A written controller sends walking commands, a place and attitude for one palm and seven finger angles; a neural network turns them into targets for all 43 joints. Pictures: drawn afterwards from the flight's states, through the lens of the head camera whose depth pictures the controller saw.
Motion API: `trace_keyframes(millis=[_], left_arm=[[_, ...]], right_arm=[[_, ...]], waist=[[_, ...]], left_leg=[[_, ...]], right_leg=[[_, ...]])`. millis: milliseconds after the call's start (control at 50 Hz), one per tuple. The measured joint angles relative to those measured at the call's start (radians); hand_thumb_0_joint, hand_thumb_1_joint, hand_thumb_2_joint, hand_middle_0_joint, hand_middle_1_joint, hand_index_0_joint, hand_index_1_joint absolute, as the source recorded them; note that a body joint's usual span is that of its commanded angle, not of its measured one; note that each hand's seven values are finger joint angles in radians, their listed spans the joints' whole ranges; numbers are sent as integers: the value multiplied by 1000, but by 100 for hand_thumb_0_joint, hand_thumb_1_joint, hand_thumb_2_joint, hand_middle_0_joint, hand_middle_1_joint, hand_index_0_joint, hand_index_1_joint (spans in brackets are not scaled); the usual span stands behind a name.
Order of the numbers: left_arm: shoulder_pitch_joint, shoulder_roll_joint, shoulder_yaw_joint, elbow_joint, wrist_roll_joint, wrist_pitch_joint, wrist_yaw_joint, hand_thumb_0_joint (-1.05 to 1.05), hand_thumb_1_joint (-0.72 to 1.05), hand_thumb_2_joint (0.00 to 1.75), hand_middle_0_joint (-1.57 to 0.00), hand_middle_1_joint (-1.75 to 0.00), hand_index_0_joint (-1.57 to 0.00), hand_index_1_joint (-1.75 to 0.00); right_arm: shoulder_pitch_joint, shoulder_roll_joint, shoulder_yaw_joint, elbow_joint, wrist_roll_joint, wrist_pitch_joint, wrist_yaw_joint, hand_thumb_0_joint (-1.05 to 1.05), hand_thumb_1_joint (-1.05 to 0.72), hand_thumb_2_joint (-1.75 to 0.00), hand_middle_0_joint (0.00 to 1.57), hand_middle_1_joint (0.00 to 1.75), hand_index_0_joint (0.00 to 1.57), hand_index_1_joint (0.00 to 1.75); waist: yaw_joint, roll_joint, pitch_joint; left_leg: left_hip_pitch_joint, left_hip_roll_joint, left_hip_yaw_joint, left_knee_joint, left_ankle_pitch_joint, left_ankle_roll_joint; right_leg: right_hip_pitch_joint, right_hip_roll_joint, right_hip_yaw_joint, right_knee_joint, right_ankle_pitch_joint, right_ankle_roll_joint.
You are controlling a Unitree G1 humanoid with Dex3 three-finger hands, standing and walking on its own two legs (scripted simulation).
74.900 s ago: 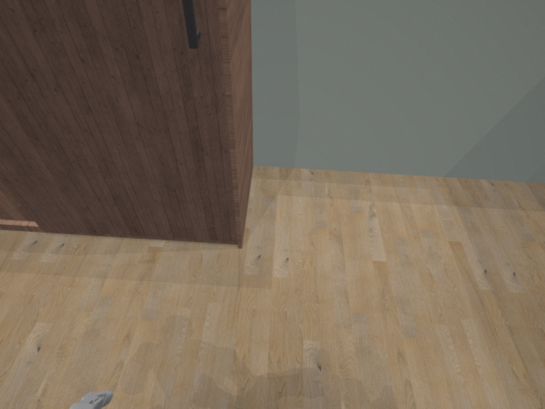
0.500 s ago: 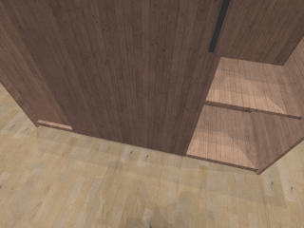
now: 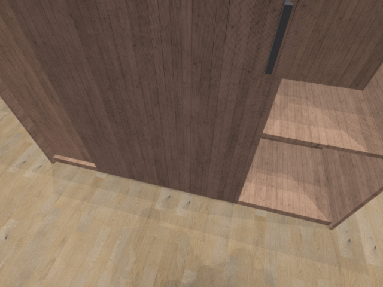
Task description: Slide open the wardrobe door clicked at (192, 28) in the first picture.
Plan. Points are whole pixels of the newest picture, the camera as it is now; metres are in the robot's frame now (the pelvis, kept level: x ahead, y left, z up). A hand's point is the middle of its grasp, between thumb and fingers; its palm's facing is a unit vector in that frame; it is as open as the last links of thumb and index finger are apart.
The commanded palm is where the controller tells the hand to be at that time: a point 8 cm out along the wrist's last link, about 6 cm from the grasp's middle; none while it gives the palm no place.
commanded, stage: look to check the result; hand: right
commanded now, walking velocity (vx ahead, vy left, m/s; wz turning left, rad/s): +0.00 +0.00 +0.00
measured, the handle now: (277, 37) +0.64 -0.17 +0.22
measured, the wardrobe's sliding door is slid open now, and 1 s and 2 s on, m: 0.50 0.50 0.50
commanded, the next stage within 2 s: stand and wait in 0.52 s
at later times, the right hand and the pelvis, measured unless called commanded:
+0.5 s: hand out of the picture +0.04 -0.21 -0.17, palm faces +0.00 +0.97 -0.26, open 7.3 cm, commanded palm none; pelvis +0.01 +0.00 +0.00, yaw +0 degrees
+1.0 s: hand out of the picture +0.07 -0.22 -0.16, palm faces -0.02 +0.96 -0.29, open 7.3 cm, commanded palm none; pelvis +0.02 +0.01 +0.00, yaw +0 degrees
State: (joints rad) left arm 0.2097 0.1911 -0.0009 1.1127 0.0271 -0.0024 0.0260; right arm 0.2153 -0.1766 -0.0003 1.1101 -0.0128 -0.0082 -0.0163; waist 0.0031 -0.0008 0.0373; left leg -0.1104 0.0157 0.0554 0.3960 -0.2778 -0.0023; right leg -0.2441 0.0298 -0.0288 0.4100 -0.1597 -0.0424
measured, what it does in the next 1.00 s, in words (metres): stands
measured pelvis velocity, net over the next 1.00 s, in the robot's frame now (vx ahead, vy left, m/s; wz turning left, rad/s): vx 0.02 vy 0.01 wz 0.01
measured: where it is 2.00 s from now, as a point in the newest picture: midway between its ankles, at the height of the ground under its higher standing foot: outside the picture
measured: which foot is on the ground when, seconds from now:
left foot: down 0.00-1.00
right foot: down 0.00-1.00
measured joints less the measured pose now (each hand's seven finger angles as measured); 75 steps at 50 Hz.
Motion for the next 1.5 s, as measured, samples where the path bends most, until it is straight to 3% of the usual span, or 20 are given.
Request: trace_keyframes(millis=[840, 1500], left_arm=[[-84, 97, 1, 4, -6, -6, -10, 1, 90, 90, -20, -30, -20, -30], [-102, 129, 2, 7, -9, -4, -14, 1, 90, 90, -21, -30, -20, -30]], right_arm=[[-61, -99, -3, 13, 0, -8, 13, 0, -91, -90, 20, 30, 20, 30], [-80, -127, 1, 16, 1, -10, 16, 0, -91, -90, 20, 30, 20, 30]], waist=[[-6, 3, 5], [-5, -1, 12]], left_leg=[[70, -6, -2, -86, 22, 7], [89, -23, -8, -114, 35, 22]], right_leg=[[65, -3, 0, -70, 13, 10], [86, -19, -3, -95, 21, 27]])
